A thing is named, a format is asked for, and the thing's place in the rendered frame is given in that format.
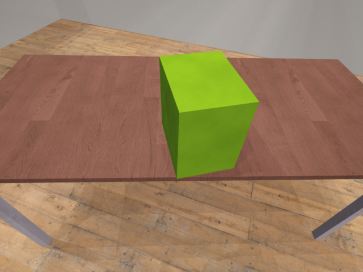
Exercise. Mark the table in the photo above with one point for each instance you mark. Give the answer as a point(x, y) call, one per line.
point(68, 118)

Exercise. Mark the carton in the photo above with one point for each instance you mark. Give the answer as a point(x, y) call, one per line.
point(207, 110)

